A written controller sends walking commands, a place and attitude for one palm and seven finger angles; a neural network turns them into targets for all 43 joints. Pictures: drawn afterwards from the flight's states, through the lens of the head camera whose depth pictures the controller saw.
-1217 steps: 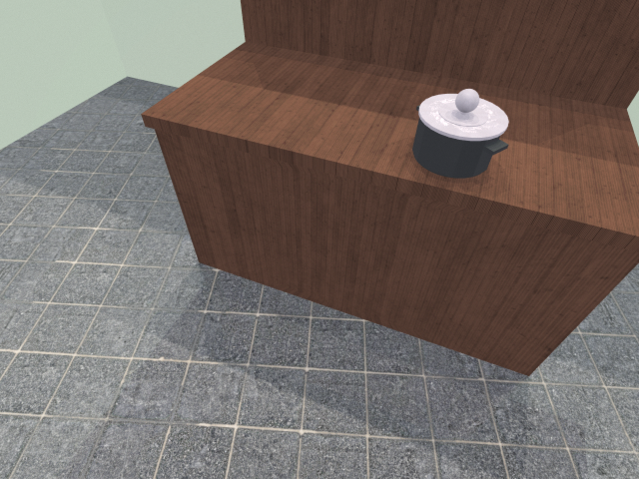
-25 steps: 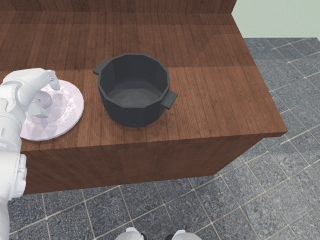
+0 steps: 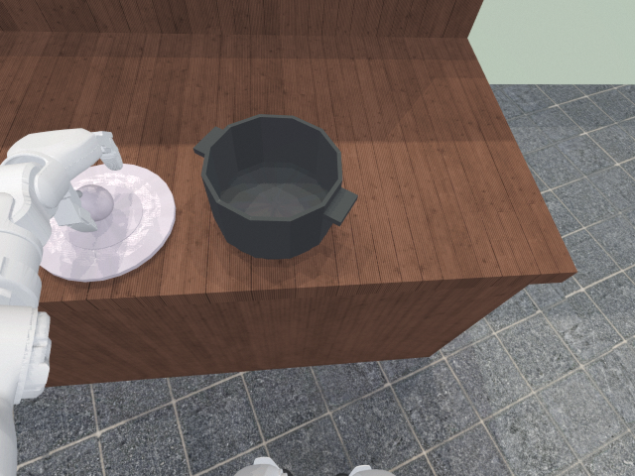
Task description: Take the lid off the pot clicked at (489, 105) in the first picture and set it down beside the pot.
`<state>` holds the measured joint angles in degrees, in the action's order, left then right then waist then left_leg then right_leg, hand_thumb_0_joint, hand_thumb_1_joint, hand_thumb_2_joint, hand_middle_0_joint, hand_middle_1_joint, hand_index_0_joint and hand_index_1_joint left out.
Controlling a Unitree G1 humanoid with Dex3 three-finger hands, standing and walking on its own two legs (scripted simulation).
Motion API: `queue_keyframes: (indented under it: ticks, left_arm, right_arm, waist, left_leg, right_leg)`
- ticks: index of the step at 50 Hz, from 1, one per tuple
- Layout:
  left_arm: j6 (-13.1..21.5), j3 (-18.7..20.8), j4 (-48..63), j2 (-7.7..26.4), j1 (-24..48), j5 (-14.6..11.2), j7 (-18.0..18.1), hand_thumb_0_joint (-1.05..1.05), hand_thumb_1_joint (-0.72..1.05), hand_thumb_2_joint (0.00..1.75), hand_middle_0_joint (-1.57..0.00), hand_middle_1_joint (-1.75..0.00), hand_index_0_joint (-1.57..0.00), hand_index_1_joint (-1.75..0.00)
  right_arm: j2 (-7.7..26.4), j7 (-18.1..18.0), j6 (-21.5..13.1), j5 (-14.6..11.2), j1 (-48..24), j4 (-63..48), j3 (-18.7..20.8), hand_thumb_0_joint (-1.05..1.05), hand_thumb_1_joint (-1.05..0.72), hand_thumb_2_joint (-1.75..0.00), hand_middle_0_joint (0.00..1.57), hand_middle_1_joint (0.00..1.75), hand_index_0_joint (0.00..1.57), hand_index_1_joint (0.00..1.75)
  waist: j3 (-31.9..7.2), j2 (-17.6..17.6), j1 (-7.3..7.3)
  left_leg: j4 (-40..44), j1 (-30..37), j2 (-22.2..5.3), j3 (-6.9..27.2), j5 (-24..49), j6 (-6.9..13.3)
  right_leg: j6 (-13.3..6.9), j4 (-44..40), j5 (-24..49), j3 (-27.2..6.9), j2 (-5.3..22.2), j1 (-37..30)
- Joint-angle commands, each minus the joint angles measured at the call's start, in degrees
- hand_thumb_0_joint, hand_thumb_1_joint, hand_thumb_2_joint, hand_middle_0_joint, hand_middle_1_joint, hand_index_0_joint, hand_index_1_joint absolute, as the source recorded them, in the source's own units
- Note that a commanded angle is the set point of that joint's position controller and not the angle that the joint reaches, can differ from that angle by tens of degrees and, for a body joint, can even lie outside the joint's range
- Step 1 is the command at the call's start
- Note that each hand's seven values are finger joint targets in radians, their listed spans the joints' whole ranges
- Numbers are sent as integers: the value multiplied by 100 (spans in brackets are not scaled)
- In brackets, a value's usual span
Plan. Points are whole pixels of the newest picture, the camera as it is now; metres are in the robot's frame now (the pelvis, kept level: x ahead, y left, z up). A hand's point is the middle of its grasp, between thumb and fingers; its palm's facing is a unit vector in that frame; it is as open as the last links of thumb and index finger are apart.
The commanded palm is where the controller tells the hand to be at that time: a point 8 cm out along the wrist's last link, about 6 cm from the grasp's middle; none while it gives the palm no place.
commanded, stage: raise the empty hand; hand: left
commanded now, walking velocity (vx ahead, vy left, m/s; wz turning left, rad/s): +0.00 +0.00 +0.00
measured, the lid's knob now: (93, 203) +0.48 +0.30 -0.01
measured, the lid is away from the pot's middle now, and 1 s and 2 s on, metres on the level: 0.25 0.25 0.25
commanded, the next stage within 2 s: draw the hand back to the body in 1.10 s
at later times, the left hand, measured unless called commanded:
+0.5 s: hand (58, 168) +0.46 +0.29 +0.09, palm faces -0.40 -0.10 -0.91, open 11.0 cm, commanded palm +0.48 +0.29 +0.16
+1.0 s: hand (25, 129) +0.47 +0.30 +0.14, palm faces -0.37 -0.10 -0.92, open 11.0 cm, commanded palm +0.48 +0.30 +0.21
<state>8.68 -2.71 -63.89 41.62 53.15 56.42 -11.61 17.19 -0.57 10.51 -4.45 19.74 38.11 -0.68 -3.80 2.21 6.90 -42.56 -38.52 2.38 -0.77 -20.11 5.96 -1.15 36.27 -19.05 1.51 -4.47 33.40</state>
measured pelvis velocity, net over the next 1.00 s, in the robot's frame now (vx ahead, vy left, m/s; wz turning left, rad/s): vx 0.00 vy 0.01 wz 0.02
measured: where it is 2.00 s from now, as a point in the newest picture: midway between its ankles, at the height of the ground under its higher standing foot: outside the picture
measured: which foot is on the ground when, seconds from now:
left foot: down 0.00-1.00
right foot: down 0.00-1.00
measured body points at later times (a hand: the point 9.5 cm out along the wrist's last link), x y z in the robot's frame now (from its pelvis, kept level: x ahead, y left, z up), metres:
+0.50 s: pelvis +0.00 +0.01 +0.01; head +0.08 +0.02 +0.45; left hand +0.48 +0.29 +0.14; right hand +0.02 -0.27 -0.11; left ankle -0.01 +0.05 -0.71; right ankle -0.03 -0.12 -0.71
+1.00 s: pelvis +0.00 +0.01 +0.02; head +0.07 +0.01 +0.47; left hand +0.48 +0.30 +0.20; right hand +0.04 -0.27 -0.10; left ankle -0.01 +0.05 -0.71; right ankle -0.03 -0.12 -0.71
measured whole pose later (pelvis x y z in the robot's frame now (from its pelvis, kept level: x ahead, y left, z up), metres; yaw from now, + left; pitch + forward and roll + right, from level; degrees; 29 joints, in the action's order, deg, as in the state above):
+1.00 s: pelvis +0.00 +0.01 +0.02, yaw +1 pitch +9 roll -3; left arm 4.2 -5.4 -60.2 43.2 59.4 53.2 -21.2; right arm 17.5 -0.4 9.6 -5.4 19.0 38.1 -0.7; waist -0.9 2.3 6.0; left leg -30.5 -24.6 4.1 -0.8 -15.2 6.6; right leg -0.5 25.2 -14.7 0.7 -2.9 19.8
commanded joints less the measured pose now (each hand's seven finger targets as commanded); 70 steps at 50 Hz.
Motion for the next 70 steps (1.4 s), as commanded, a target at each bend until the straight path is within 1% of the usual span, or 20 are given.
queue_keyframes:
  ticks: [1, 2, 6, 7, 9, 12, 18, 23, 26, 28, 32, 34, 41, 44, 49, 50, 55, 59, 65, 70]
  left_arm:
    - [-180, 221, 565, 1493, 2373, -179, 153, 0, -1, 64, -34, -87, -34, -87]
    - [-216, 231, 504, 1585, 2339, -173, 119, 0, -1, 64, -34, -87, -34, -87]
    - [-173, -4, 1255, 1269, 2853, -252, -104, 0, -1, 64, -34, -87, -34, -87]
    - [-126, 223, 1467, 1563, 2970, -258, -143, 0, -1, 64, -34, -87, -34, -87]
    - [-60, 421, 1316, 1835, 2892, -309, -202, 0, -1, 64, -34, -87, -34, -87]
    - [-90, 237, 1031, 1626, 2689, -291, -187, 0, -1, 64, -34, -87, -34, -87]
    - [-157, 94, 1259, 1370, 2832, -250, -146, 0, -1, 64, -34, -87, -34, -87]
    - [-252, 246, 1434, 1667, 3253, -297, -178, 0, -1, 64, -34, -87, -34, -87]
    - [-322, 155, 1308, 1557, 3309, -301, -226, 0, -1, 64, -34, -87, -34, -87]
    - [-291, 156, 1505, 1540, 3320, -309, -309, 0, -1, 64, -34, -87, -34, -87]
    - [-380, 74, 1059, 1444, 2961, -366, -416, 0, -1, 64, -34, -87, -34, -87]
    - [-385, -105, 1416, 1254, 3226, -376, -492, 0, -1, 64, -34, -87, -34, -87]
    - [-351, 376, 1483, 1973, 3383, -390, -593, 0, -1, 64, -34, -87, -34, -87]
    - [-419, 117, 1222, 1700, 3289, -389, -666, 0, -1, 64, -34, -87, -34, -87]
    - [-423, 142, 1665, 1743, 3442, -398, -827, 0, -1, 64, -34, -87, -34, -87]
    - [-420, 278, 1489, 1908, 3259, -382, -847, 0, -1, 64, -34, -87, -34, -87]
    - [-459, -269, 1509, 1240, 3437, -518, -1050, 0, -1, 64, -34, -87, -34, -87]
    - [-308, 339, 1983, 1991, 3549, -488, -988, 0, -1, 64, -34, -87, -34, -87]
    - [-244, 376, 1649, 1741, 2339, -531, -923, 0, -1, 64, -34, -87, -34, -87]
    - [-270, 548, 3119, 1883, 2500, -554, -870, 0, -1, 64, -34, -87, -34, -87]
  right_arm:
    - [1115, -1, -76, -26, 819, -146, 388, 0, -90, -90, 20, 30, 20, 30]
    - [1141, -6, -61, -46, 781, -205, 370, 0, -90, -90, 20, 30, 20, 30]
    - [1098, 2, -53, -31, 728, -200, 436, 0, -90, -90, 20, 30, 20, 30]
    - [1125, -10, -39, -31, 726, -205, 442, 0, -90, -90, 20, 30, 20, 30]
    - [1127, -63, -39, -46, 712, -188, 399, 0, -90, -90, 20, 30, 20, 30]
    - [1121, -73, -54, -81, 663, -218, 384, 0, -90, -90, 20, 30, 20, 30]
    - [1085, 23, -44, -54, 578, -292, 419, 0, -90, -90, 20, 30, 20, 30]
    - [1107, -26, -74, -59, 558, -295, 408, 0, -90, -90, 20, 30, 20, 30]
    - [1092, -23, -105, -71, 584, -205, 418, 0, -90, -90, 20, 30, 20, 30]
    - [1082, -17, -122, -61, 523, -271, 417, 0, -90, -90, 20, 30, 20, 30]
    - [1086, 16, -104, -93, 519, -243, 390, 0, -90, -90, 20, 30, 20, 30]
    - [1073, 35, -80, -83, 467, -276, 406, 0, -90, -90, 20, 30, 20, 30]
    - [1092, -51, -132, -86, 437, -317, 372, 0, -90, -90, 20, 30, 20, 30]
    - [1078, -50, -177, -101, 399, -291, 352, 0, -90, -90, 20, 30, 20, 30]
    - [1061, -7, -186, -78, 348, -365, 383, 0, -90, -90, 20, 30, 20, 30]
    - [1068, -9, -183, -86, 363, -384, 367, 0, -90, -90, 20, 30, 20, 30]
    - [1083, 15, -131, -115, 341, -294, 393, 0, -90, -90, 20, 30, 20, 30]
    - [1093, 6, -100, -57, 309, -346, 403, 0, -90, -90, 20, 30, 20, 30]
    - [1012, 85, -49, -70, 150, -552, 358, 0, -90, -90, 20, 30, 20, 30]
    - [985, 175, 37, -47, -124, -791, 423, 0, -90, -90, 20, 30, 20, 30]
  waist:
    - [-2248, 476, 71]
    - [-2219, 411, 59]
    - [-2580, 732, 63]
    - [-2679, 708, 32]
    - [-2513, 500, 18]
    - [-2098, 386, 20]
    - [-2209, 764, -59]
    - [-2472, 489, -36]
    - [-2198, 510, 10]
    - [-2352, 724, -52]
    - [-1842, 351, -35]
    - [-1952, 574, -23]
    - [-2067, 298, -62]
    - [-1757, 322, -28]
    - [-2063, 662, -83]
    - [-2062, 448, -89]
    - [-1774, 382, 21]
    - [-2295, 421, -100]
    - [-1861, 283, -211]
    - [-2293, 794, -251]
  left_leg:
    - [245, 2950, -220, 550, 3058, -303]
    - [292, 2736, -148, 514, 2766, -275]
    - [316, 3481, -210, 580, 3485, -297]
    - [357, 3570, -211, 631, 3544, -303]
    - [389, 3424, -209, 601, 3540, -253]
    - [603, 3139, -177, 607, 2976, -266]
    - [722, 3625, -252, 766, 3338, -417]
    - [867, 3631, -196, 696, 3050, -315]
    - [911, 3737, -227, 718, 3144, -338]
    - [957, 3916, -220, 758, 3425, -366]
    - [1077, 3519, -193, 694, 2933, -340]
    - [1083, 3769, -213, 731, 3221, -354]
    - [1220, 3710, -152, 633, 3079, -215]
    - [1270, 3582, -141, 588, 2919, -195]
    - [1247, 3966, -155, 633, 3412, -228]
    - [1253, 3869, -125, 632, 3300, -217]
    - [1288, 3912, -155, 656, 3282, -210]
    - [1248, 4099, -138, 638, 3629, -171]
    - [1321, 3727, -128, 617, 3672, -221]
    - [1347, 4350, -194, 813, 4150, -293]
  right_leg:
    - [-143, -358, 1620, 97, -159, 351]
    - [-146, -390, 1627, 62, -149, 236]
    - [-150, -493, 1915, 53, -143, 81]
    - [-144, -544, 1957, 43, -139, -1]
    - [-133, -539, 2052, 31, -118, -156]
    - [-135, -635, 1728, 58, -102, -14]
    - [-191, -697, 1592, 99, -88, 76]
    - [-168, -815, 1802, 51, -69, -385]
    - [-157, -890, 1717, 84, -94, -329]
    - [-180, -936, 1812, 74, -66, -382]
    - [-151, -1023, 1690, 95, -73, -466]
    - [-163, -1035, 1762, 94, -63, -508]
    - [-134, -1168, 2054, 16, -36, -1039]
    - [-134, -1223, 2004, 15, -21, -979]
    - [-143, -1277, 2186, 5, -8, -1118]
    - [-126, -1292, 2181, 6, -28, -1188]
    - [-95, -1342, 2065, 57, -33, -886]
    - [-107, -1293, 2365, -9, -16, -1261]
    - [-123, -1295, 2335, 28, 1, -1331]
    - [-152, -1381, 2294, -2, 1, -1380]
